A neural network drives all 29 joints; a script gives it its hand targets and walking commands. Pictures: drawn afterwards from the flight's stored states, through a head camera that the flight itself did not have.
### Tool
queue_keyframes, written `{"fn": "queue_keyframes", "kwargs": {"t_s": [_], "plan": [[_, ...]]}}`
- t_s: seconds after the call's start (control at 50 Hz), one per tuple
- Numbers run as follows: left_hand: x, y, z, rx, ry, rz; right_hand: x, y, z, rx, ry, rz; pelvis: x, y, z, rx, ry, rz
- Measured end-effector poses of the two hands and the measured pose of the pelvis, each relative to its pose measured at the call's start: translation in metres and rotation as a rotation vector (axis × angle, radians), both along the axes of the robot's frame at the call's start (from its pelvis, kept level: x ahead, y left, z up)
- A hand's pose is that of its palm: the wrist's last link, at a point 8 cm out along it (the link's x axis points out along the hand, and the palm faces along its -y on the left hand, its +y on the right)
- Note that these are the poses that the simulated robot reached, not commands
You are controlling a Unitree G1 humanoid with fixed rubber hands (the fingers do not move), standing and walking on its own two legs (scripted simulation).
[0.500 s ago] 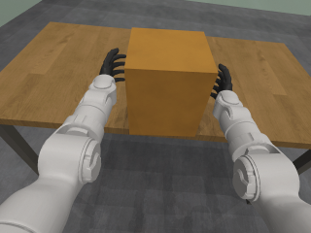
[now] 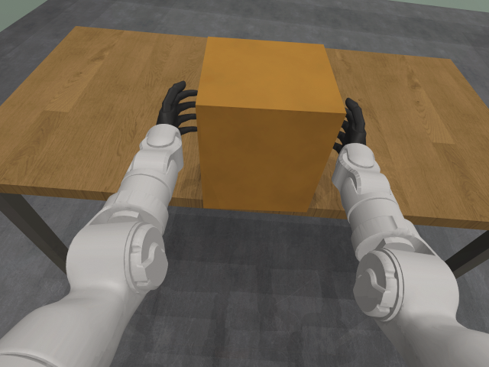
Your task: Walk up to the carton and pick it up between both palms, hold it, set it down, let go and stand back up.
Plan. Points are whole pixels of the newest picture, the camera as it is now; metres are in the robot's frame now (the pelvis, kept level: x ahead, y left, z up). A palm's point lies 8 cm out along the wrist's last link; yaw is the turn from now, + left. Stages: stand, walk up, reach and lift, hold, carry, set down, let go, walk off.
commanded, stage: reach and lift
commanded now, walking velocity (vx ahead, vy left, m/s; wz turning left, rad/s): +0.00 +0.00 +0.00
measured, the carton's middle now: (260, 130) +0.52 -0.03 +0.09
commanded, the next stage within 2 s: none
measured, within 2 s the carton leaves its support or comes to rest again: leaves its support in 1.00 s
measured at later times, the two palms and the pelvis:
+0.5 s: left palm (167, 135) +0.45 +0.13 +0.14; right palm (353, 164) +0.40 -0.17 +0.13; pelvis +0.01 +0.02 +0.00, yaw -2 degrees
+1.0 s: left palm (137, 156) +0.40 +0.16 +0.15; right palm (337, 178) +0.37 -0.14 +0.14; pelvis -0.02 +0.02 +0.00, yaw +1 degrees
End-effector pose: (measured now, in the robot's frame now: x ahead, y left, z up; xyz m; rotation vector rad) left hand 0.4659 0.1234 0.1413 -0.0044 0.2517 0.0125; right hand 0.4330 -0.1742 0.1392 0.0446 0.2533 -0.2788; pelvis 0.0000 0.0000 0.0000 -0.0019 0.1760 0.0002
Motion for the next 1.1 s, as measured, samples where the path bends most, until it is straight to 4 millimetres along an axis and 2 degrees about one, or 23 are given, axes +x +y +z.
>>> {"fn": "queue_keyframes", "kwargs": {"t_s": [0.28, 0.42, 0.58, 0.88, 1.0, 1.1], "plan": [[-0.006, -0.001, -0.001, -0.01, -0.027, -0.004, -0.018, 0.001, -0.005, -0.047, -0.089, 0.005, 0.014, 0.012, 0.004, 0.007, -0.107, -0.013], [-0.013, 0.0, 0.001, -0.001, -0.041, 0.0, -0.028, 0.002, -0.005, -0.053, -0.116, 0.024, 0.014, 0.015, 0.004, 0.003, -0.154, -0.031], [-0.026, 0.006, 0.003, 0.022, -0.032, 0.015, -0.035, 0.007, -0.007, -0.037, -0.133, 0.042, 0.01, 0.015, 0.004, 0.004, -0.179, -0.027], [-0.058, 0.028, 0.004, 0.039, 0.015, 0.051, -0.058, 0.029, -0.008, -0.004, -0.101, 0.054, -0.008, 0.016, 0.003, 0.004, -0.221, 0.006], [-0.07, 0.037, 0.008, 0.049, 0.022, 0.066, -0.065, 0.038, -0.002, -0.005, -0.097, 0.066, -0.016, 0.019, 0.003, 0.0, -0.231, 0.013], [-0.078, 0.044, 0.02, 0.048, 0.001, 0.073, -0.071, 0.045, 0.009, -0.001, -0.117, 0.067, -0.022, 0.023, 0.003, -0.004, -0.241, 0.018]]}}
